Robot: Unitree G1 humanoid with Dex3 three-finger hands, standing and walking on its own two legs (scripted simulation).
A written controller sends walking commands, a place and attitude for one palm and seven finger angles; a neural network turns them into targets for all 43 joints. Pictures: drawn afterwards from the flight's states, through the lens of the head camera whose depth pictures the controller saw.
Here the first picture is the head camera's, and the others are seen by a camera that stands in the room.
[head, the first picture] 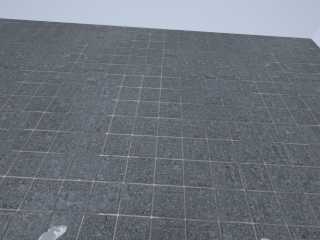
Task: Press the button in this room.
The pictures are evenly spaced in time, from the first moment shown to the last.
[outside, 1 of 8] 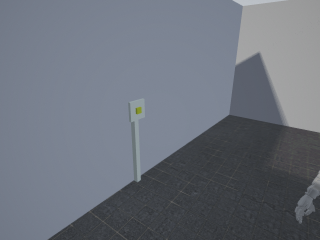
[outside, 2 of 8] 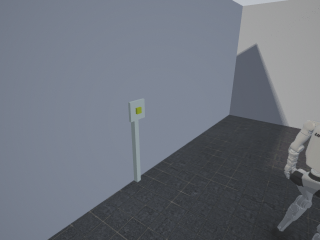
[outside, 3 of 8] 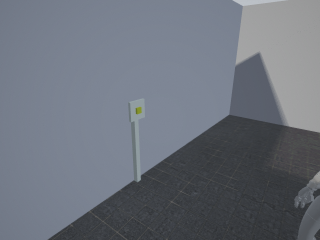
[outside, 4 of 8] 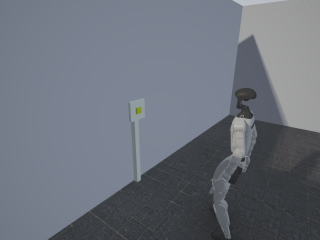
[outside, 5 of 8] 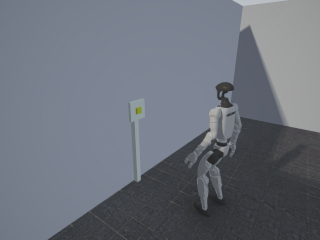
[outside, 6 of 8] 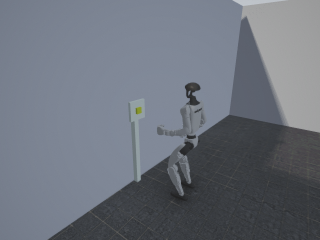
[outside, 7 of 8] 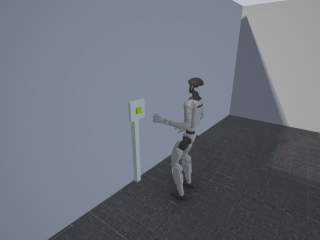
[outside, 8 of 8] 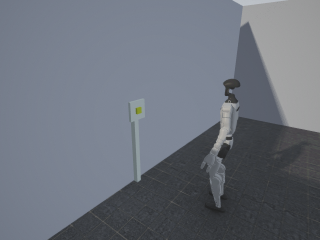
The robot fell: no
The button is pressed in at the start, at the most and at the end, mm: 0 13 0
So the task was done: yes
